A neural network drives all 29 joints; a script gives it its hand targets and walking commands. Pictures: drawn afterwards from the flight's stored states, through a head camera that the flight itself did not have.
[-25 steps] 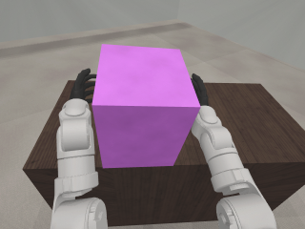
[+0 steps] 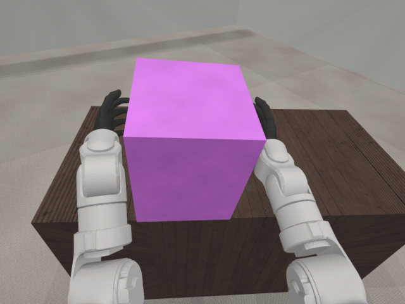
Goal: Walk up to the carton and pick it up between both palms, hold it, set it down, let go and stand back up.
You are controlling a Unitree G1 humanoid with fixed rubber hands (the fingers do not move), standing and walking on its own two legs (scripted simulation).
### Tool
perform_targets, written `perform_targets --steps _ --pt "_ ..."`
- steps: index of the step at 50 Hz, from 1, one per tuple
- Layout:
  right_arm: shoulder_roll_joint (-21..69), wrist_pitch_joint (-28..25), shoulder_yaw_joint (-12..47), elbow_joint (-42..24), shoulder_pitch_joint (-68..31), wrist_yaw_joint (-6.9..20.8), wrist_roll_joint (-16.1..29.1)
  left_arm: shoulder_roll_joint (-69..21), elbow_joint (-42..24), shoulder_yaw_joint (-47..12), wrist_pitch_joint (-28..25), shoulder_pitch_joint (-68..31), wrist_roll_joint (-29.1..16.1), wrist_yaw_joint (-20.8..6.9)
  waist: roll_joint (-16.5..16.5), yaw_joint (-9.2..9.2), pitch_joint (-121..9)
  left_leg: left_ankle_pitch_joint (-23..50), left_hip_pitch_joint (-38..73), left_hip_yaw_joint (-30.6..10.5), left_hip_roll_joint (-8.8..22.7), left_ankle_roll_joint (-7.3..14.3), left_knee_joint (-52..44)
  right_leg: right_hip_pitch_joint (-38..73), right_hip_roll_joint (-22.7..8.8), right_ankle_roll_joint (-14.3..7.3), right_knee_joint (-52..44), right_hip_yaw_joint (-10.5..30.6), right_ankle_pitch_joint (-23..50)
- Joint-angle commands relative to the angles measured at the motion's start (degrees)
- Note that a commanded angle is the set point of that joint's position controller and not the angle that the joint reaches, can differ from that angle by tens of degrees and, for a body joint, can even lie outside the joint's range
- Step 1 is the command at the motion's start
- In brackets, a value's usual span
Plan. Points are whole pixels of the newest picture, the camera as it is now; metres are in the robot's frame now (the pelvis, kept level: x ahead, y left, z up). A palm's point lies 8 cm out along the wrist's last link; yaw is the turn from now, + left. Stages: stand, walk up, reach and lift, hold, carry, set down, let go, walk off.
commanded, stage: hold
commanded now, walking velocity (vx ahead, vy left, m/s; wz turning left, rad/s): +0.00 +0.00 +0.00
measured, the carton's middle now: (187, 145) +0.39 +0.02 +0.15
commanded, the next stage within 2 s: none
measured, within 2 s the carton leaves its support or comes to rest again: neither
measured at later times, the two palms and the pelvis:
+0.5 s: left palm (105, 133) +0.37 +0.16 +0.20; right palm (262, 138) +0.37 -0.13 +0.19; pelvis +0.00 +0.00 +0.00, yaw +0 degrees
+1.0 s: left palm (106, 134) +0.36 +0.16 +0.20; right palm (264, 139) +0.36 -0.13 +0.19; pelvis +0.00 +0.00 +0.00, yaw +0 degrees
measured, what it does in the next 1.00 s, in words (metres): stands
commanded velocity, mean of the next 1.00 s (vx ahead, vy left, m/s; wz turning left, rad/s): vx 0.00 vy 0.00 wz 0.00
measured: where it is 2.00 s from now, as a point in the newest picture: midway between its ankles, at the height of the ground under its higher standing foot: outside the picture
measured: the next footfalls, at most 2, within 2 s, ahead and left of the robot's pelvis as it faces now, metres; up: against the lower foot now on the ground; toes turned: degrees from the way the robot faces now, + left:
none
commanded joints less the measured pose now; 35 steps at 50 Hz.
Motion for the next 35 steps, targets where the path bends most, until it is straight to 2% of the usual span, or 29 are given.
perform_targets --steps 1,3,5,10,15,18,24,27,30,34,35 --pt "26.9 -3.1 20.6 -15.8 -37.2 3.2 3.6 -28.0 -3.3 -24.6 -2.3 -28.5 -8.5 -7.0 4.1 -0.02 -21.2 8.2 12.7 1.7 -2.5 0.6 0.4 -3.9 2.0 3.9 -2.9 -1.7 10.9" --pt "27.2 -3.0 20.7 -15.9 -37.4 3.0 3.6 -27.8 -3.4 -24.8 -2.4 -28.7 -8.4 -7.2 3.7 -0.18 -21.1 7.5 12.4 1.6 -2.4 0.8 0.1 -3.9 1.8 3.9 -3.0 -1.7 10.9" --pt "26.9 -3.1 20.2 -15.4 -37.2 3.3 3.3 -28.1 -4.1 -25.2 -2.5 -29.7 -8.8 -7.0 4.3 -0.28 -20.8 5.9 12.4 1.7 -2.3 0.5 -0.2 -4.8 2.0 3.6 -3.3 -1.9 7.9" --pt "26.8 -3.3 19.5 -15.3 -38.4 4.0 3.0 -28.8 -3.0 -25.9 -2.5 -30.0 -9.1 -6.5 5.4 -0.23 -20.9 5.7 11.9 1.4 -2.0 0.3 -0.4 -5.9 2.0 3.2 -3.3 -2.0 6.3" --pt "27.0 -3.1 20.4 -15.6 -36.9 3.6 3.4 -28.7 -4.9 -27.0 -2.6 -29.6 -9.8 -6.5 4.5 -0.94 -22.1 8.3 12.7 1.3 -2.2 0.0 0.7 -4.9 2.0 3.4 -2.9 -1.7 9.7" --pt "26.2 -3.0 19.3 -15.1 -37.3 3.5 3.0 -28.4 -2.5 -25.5 -2.3 -28.5 -9.0 -6.7 4.5 -0.59 -19.7 5.9 12.0 1.3 -2.2 0.2 -0.3 -5.4 1.9 3.3 -3.3 -1.9 7.3" --pt "26.0 -3.5 20.1 -15.9 -37.4 3.8 3.7 -29.0 -4.6 -26.7 -2.4 -29.0 -9.5 -6.4 5.6 -0.72 -21.4 10.4 13.8 1.0 -1.9 -0.3 1.1 -5.5 2.2 3.0 -2.8 -1.9 9.7" --pt "26.2 -3.2 20.6 -16.0 -36.6 3.6 4.0 -28.7 -5.5 -27.0 -2.3 -28.7 -9.5 -6.2 5.7 -0.73 -21.3 10.6 13.8 1.1 -1.9 -0.4 1.0 -5.2 2.2 3.1 -2.8 -2.0 10.1" --pt "26.6 -3.0 20.9 -16.6 -36.6 3.5 3.9 -28.4 -4.9 -26.5 -2.3 -28.2 -9.3 -6.4 4.3 -0.36 -21.1 9.8 12.9 1.1 -2.1 -0.1 0.5 -4.6 2.3 3.4 -2.8 -1.9 10.4" --pt "26.2 -3.0 21.1 -16.7 -36.5 3.6 4.4 -28.6 -6.6 -27.4 -2.2 -28.8 -9.7 -6.2 5.4 -0.61 -22.3 10.3 14.0 1.1 -1.9 -0.3 0.8 -5.0 2.2 3.2 -2.8 -1.9 9.9" --pt "26.0 -3.0 20.8 -16.5 -36.5 3.5 4.5 -28.4 -5.4 -26.7 -2.0 -28.5 -9.4 -6.3 5.1 -0.68 -21.4 9.8 13.9 1.3 -2.0 -0.2 0.8 -4.9 2.0 3.3 -3.0 -1.7 9.8"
